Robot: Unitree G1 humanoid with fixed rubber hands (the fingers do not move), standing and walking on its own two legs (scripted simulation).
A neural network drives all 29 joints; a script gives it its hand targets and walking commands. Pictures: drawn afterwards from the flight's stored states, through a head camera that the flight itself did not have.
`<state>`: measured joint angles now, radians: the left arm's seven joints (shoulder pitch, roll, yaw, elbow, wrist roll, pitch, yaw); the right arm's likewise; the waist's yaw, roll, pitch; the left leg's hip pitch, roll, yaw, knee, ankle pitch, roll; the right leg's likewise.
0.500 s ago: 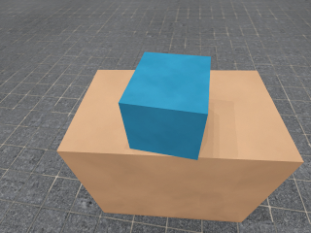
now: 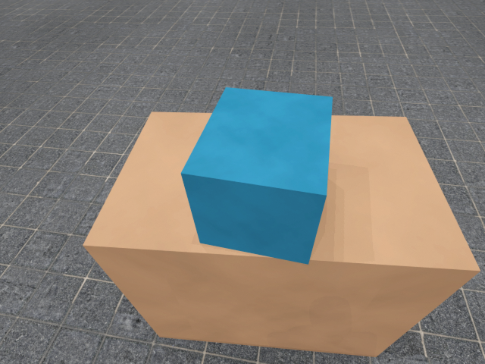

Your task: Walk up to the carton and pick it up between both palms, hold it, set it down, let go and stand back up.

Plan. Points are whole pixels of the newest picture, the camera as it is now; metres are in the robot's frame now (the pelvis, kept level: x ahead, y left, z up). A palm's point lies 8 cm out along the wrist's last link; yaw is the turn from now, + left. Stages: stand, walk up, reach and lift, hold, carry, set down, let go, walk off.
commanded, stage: stand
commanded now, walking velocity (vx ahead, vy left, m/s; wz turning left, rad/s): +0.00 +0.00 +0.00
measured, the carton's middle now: (265, 171) +0.48 -0.03 +0.03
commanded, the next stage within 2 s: none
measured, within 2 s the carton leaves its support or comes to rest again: neither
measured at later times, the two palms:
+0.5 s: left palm out of the picture +0.03 +0.24 -0.12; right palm out of the picture +0.03 -0.25 -0.13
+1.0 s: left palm out of the picture +0.02 +0.24 -0.13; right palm out of the picture +0.02 -0.24 -0.13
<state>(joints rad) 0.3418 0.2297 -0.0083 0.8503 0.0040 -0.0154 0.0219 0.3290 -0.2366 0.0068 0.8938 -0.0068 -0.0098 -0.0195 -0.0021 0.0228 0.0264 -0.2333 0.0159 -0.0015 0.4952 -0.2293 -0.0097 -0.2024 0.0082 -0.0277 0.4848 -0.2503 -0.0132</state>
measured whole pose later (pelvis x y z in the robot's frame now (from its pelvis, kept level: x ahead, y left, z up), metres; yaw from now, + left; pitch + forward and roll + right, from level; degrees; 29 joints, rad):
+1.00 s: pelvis +0.00 +0.00 +0.00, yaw +0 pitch -2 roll +0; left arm 0.33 0.20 -0.01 0.96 0.00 -0.01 0.03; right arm 0.33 -0.21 0.01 0.98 0.00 -0.01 -0.03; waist 0.00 0.02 0.05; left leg -0.20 0.01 -0.01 0.45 -0.21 -0.01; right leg -0.17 0.01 -0.03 0.44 -0.23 -0.01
